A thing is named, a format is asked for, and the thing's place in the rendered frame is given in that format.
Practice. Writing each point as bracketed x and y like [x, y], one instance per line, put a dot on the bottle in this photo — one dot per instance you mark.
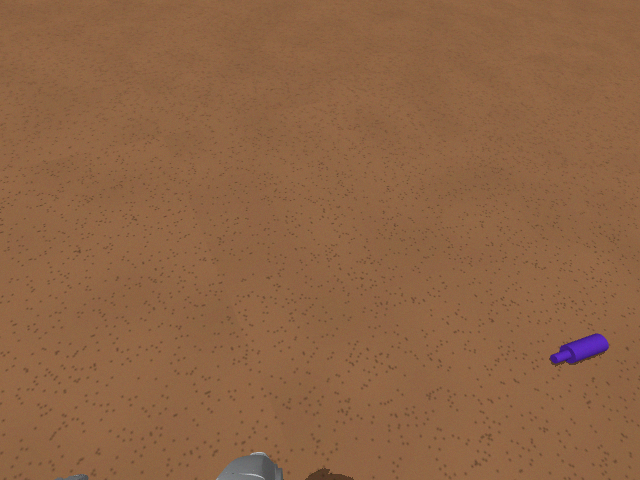
[581, 349]

